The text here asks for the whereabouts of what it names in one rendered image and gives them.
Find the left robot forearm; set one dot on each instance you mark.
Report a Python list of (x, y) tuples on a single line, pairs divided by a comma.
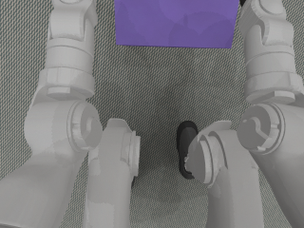
[(69, 53)]

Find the robot left thigh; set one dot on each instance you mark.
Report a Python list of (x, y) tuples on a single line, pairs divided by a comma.
[(109, 179)]

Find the carton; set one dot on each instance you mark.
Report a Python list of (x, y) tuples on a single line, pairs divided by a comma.
[(175, 23)]

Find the left robot shin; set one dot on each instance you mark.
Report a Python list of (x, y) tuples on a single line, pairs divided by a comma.
[(114, 122)]

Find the left robot upper arm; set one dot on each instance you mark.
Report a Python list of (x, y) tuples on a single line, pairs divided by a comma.
[(59, 134)]

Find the right robot forearm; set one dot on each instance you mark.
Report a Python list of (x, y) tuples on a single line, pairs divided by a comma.
[(269, 55)]

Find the right robot upper arm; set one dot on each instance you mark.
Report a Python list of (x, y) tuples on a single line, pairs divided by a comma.
[(274, 136)]

